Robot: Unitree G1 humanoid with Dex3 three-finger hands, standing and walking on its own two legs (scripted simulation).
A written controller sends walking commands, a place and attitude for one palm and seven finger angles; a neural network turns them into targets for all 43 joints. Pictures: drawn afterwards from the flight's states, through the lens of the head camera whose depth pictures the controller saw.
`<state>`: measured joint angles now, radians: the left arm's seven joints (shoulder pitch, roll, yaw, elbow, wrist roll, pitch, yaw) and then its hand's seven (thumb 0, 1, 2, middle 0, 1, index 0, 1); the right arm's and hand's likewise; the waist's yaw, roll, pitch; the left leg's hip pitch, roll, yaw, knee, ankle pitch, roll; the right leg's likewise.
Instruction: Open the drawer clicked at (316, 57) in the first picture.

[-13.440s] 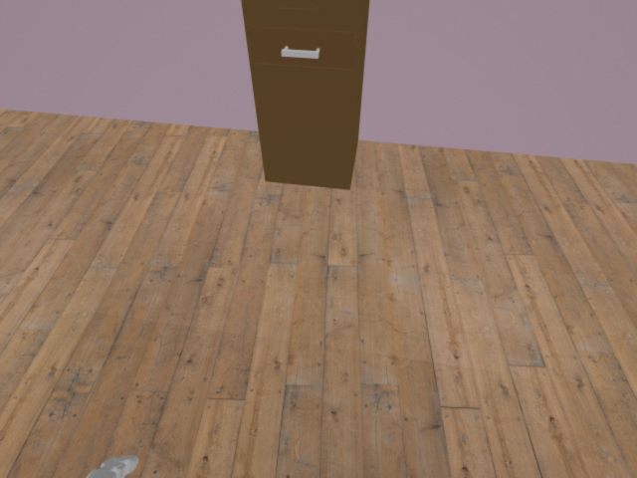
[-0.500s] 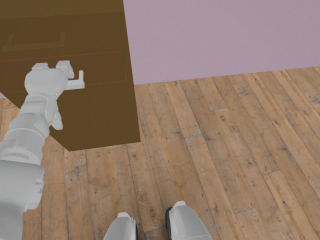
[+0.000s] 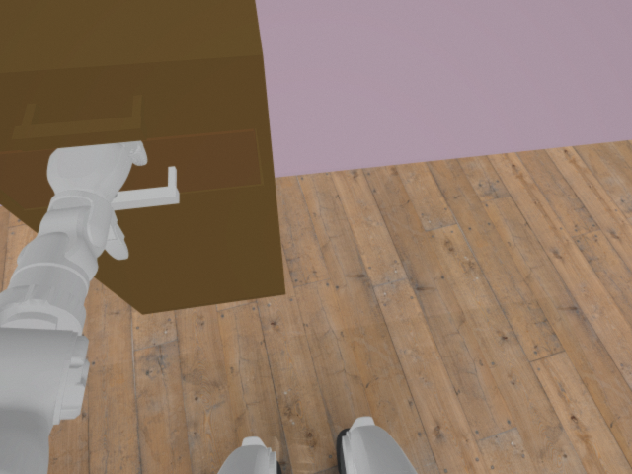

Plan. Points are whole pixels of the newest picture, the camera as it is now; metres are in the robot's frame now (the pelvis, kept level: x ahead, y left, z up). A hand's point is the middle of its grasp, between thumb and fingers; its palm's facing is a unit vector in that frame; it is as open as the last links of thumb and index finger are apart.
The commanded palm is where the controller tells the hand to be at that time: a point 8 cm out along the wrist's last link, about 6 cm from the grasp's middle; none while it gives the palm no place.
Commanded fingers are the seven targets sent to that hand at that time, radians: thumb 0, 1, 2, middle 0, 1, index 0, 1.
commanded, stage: move the hooked fingers above the handle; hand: left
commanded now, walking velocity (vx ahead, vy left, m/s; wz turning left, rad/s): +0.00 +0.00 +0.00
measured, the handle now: (130, 188) +0.53 +0.25 -0.04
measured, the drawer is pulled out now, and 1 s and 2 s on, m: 0.00 0.00 0.00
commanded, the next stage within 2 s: lower the fingers behind the handle in 1.44 s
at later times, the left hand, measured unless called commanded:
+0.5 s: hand (111, 194) +0.49 +0.25 +0.01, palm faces -0.08 -0.02 -1.00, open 13.7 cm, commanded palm +0.47 +0.26 +0.07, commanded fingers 0.00 -0.50 0.30 -0.30 -1.20 -0.30 -1.20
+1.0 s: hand (114, 194) +0.48 +0.24 +0.01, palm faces -0.06 -0.04 -1.00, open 13.8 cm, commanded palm +0.47 +0.25 +0.07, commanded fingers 0.00 -0.50 0.30 -0.30 -1.20 -0.30 -1.20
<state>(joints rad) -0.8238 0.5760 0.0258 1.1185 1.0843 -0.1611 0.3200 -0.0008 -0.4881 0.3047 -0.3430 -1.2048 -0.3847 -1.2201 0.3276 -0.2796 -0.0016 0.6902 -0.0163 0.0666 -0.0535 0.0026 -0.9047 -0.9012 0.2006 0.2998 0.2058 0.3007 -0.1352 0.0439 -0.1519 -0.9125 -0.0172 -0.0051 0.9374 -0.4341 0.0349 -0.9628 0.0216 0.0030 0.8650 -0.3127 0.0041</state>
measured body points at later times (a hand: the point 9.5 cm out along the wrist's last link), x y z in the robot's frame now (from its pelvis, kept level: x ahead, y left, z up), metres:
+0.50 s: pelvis +0.02 +0.01 +0.01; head +0.13 +0.00 +0.45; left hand +0.48 +0.25 +0.06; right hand +0.05 -0.26 -0.12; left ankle -0.01 +0.10 -0.68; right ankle +0.05 -0.12 -0.68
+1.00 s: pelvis +0.03 +0.00 +0.01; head +0.14 +0.00 +0.45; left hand +0.48 +0.24 +0.06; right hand +0.06 -0.28 -0.12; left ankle -0.01 +0.10 -0.68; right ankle +0.05 -0.12 -0.68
